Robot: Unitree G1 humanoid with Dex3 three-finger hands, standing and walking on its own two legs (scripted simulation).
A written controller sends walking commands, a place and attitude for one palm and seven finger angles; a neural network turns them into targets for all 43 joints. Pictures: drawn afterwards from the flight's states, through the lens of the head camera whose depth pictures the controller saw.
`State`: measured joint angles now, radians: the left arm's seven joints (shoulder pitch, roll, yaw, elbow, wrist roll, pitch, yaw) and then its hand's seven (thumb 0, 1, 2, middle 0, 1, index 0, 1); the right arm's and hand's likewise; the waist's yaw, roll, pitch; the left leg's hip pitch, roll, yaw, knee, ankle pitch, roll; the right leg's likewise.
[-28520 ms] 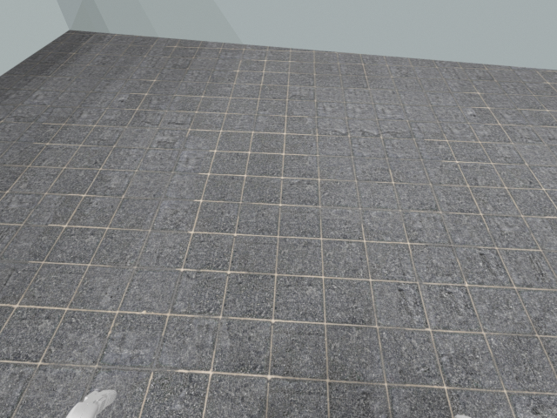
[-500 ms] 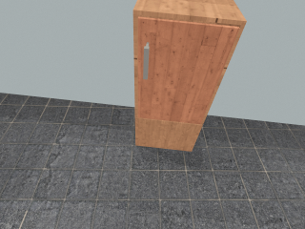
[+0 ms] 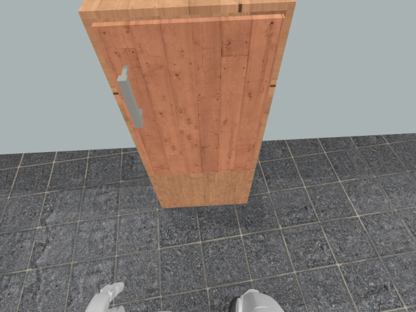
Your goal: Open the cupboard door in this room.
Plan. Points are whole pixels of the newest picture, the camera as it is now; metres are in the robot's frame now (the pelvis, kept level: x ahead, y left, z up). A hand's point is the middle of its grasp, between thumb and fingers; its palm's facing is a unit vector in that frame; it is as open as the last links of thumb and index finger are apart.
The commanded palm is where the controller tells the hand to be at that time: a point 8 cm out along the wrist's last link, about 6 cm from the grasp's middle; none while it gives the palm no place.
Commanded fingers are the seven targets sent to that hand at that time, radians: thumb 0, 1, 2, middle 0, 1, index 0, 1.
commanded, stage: come to a stop and stand still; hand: left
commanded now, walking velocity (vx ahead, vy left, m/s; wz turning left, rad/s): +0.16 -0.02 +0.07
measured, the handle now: (132, 98) +0.58 +0.20 +0.04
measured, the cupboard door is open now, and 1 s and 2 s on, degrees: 0 0 0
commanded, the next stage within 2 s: look again from close up in 1.06 s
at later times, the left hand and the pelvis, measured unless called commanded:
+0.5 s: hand out of the picture +0.09 +0.21 -0.16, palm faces +0.08 -0.97 -0.21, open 7.4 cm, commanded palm none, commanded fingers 0.00 0.90 0.90 -0.20 -0.30 -0.20 -0.30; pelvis +0.05 +0.02 +0.02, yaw +0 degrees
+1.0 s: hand out of the picture +0.01 +0.13 -0.13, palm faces +0.04 -0.97 -0.23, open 7.3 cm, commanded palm none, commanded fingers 0.00 0.90 0.90 -0.20 -0.30 -0.20 -0.30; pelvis +0.01 -0.04 +0.03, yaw -1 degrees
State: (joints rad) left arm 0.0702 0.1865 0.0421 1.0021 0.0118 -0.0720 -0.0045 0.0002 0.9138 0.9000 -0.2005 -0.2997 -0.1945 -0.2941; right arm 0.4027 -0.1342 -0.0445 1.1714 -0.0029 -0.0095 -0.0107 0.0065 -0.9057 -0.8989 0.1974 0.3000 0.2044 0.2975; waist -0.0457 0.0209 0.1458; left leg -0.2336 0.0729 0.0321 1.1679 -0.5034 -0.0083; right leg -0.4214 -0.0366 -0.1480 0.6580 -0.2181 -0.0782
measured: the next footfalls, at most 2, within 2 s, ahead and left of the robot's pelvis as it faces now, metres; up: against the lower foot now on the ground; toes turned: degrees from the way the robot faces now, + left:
left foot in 0.36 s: +0.13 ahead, +0.12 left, +0.00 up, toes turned +5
right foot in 0.76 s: +0.01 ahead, -0.14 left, +0.00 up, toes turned -3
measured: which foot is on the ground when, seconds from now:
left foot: up 0.00-0.34, down 0.36-0.80, up 0.82-1.00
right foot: down 0.00-0.38, up 0.40-0.74, down 0.76-1.00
